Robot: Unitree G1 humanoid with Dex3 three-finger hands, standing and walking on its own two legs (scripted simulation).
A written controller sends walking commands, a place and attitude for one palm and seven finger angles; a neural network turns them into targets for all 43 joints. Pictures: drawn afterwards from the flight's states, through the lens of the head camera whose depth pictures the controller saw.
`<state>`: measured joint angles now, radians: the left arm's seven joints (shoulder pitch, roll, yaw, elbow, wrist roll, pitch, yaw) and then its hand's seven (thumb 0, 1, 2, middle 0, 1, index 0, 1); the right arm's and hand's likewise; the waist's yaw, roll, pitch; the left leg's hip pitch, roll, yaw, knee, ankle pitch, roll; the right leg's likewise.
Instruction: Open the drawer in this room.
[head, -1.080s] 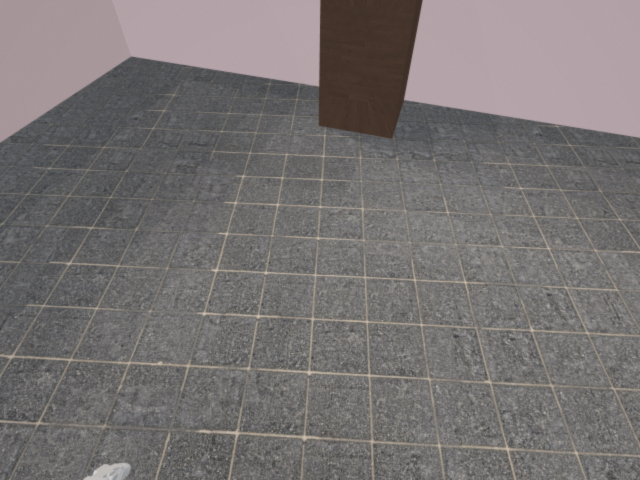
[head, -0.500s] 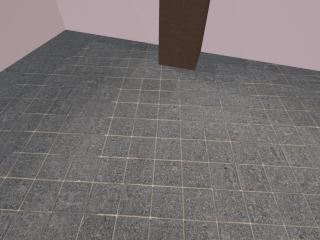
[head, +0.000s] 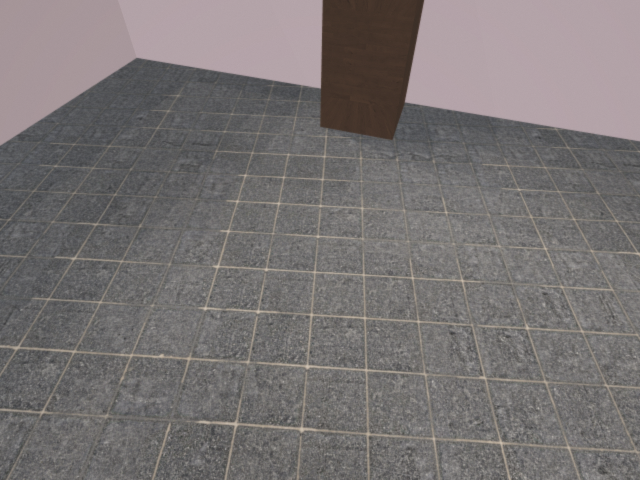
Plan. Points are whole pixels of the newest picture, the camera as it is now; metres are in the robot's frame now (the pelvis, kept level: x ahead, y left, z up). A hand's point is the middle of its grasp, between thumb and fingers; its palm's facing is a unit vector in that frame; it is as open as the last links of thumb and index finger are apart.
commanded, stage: turn or walk to find it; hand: left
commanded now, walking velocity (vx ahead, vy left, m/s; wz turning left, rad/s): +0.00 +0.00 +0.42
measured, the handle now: out of the picture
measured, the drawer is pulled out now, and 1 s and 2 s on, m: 0.00 0.00 0.00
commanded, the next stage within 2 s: stand and wait in 0.04 s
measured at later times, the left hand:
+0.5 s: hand out of the picture -0.01 +0.20 -0.18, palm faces +0.04 -0.98 -0.21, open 7.4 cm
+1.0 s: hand out of the picture +0.04 +0.22 -0.18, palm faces +0.10 -0.97 -0.23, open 7.4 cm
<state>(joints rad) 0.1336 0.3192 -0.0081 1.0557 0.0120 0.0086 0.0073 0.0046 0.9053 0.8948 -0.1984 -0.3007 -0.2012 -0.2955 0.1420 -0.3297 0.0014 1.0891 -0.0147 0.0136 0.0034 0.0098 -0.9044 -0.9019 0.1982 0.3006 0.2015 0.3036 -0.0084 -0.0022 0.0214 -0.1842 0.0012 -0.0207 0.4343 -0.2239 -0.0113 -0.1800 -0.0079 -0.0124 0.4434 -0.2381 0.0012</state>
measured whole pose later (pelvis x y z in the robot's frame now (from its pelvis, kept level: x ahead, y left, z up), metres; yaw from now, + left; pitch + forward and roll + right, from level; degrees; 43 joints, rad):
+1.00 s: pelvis +0.00 +0.01 -0.01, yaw +5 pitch +0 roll +1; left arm 0.20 0.23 0.01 1.02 0.01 0.03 0.03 0.00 0.91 0.90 -0.20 -0.30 -0.20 -0.29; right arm 0.25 -0.17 0.00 1.04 -0.02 0.01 -0.01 0.01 -0.91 -0.90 0.20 0.30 0.20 0.30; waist 0.00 -0.04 0.03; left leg -0.28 -0.07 -0.09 0.52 -0.25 0.02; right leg -0.24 -0.03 -0.02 0.59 -0.39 0.02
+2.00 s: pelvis +0.01 -0.02 +0.00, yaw +10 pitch -1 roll +0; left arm 0.30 0.14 -0.01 1.12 0.01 -0.01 0.03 0.00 0.91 0.90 -0.20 -0.30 -0.20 -0.30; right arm 0.27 -0.16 0.01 1.14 -0.01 0.00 -0.03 0.01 -0.91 -0.90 0.20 0.30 0.20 0.30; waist 0.01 -0.01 0.03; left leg -0.21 -0.01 -0.06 0.43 -0.21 -0.02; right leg -0.11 0.02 -0.03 0.42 -0.29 -0.03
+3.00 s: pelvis +0.05 +0.01 -0.02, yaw +16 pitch +0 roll +1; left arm 0.28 0.16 0.03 1.04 0.02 0.02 0.05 0.00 0.91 0.89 -0.20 -0.30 -0.20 -0.30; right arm 0.21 -0.18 -0.02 1.06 -0.01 0.02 -0.03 0.01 -0.91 -0.90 0.20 0.30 0.20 0.30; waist 0.01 -0.02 0.04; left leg -0.28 -0.06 -0.03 0.64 -0.36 0.03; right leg -0.13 -0.07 -0.13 0.60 -0.46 0.01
